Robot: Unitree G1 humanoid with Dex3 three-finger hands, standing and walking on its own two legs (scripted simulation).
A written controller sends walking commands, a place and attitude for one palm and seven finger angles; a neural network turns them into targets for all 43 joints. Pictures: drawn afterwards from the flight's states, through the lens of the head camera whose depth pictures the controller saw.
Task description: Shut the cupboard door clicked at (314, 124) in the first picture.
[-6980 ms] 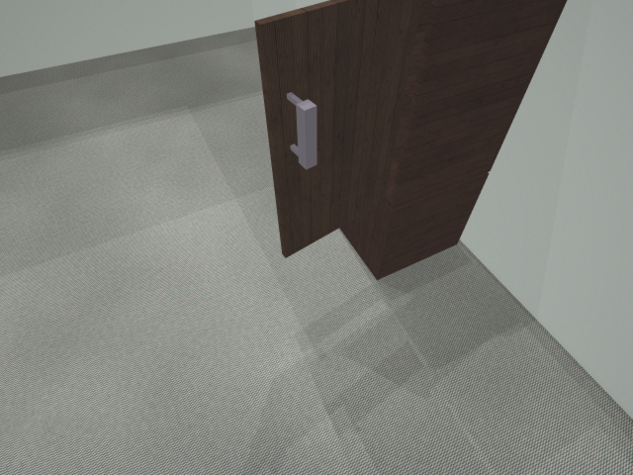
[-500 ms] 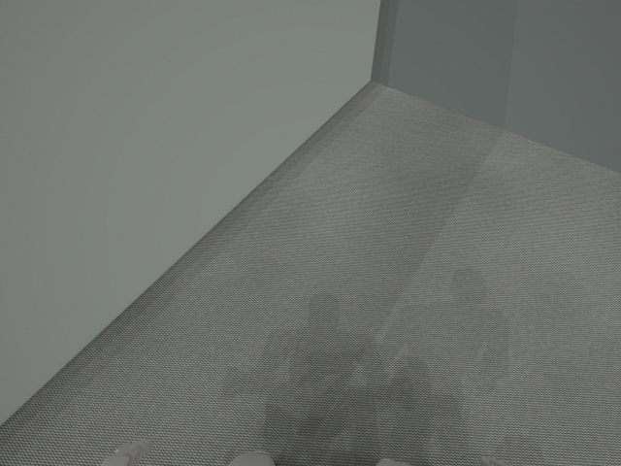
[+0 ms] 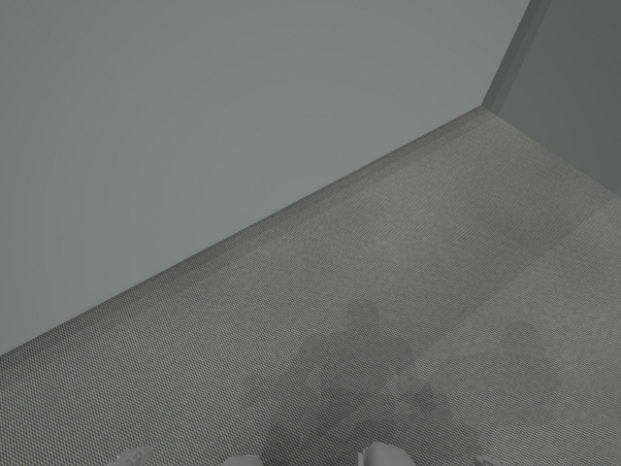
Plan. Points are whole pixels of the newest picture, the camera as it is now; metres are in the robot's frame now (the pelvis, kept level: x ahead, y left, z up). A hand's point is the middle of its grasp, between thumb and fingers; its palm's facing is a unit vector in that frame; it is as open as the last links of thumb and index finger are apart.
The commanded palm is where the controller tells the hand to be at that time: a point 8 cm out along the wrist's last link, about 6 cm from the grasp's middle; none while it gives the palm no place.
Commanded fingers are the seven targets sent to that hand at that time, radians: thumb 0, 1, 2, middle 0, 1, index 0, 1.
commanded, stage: walk to a spot facing it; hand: left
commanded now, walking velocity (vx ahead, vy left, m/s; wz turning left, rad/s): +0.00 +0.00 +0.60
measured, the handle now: out of the picture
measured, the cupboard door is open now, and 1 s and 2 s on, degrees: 99 99 99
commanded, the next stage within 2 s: none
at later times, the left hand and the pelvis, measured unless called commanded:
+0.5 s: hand out of the picture +0.00 +0.19 -0.18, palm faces +0.33 -0.92 -0.22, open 7.4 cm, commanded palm none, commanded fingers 0.00 0.90 0.90 -0.20 -0.30 -0.20 -0.30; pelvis +0.01 -0.02 -0.01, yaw +19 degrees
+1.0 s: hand out of the picture +0.00 +0.16 -0.15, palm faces +0.56 -0.79 -0.26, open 7.4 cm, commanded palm none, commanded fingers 0.00 0.90 0.90 -0.20 -0.30 -0.20 -0.30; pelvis +0.04 -0.06 +0.01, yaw +37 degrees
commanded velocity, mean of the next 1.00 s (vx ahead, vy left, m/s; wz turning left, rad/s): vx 0.00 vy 0.00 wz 0.60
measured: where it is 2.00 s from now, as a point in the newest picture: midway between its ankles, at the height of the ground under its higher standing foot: outside the picture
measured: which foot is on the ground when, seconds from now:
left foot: down 0.00-0.10, up 0.12-0.42, down 0.44-0.80, up 0.82-1.00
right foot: up 0.00-0.08, down 0.10-0.44, up 0.46-0.78, down 0.80-1.00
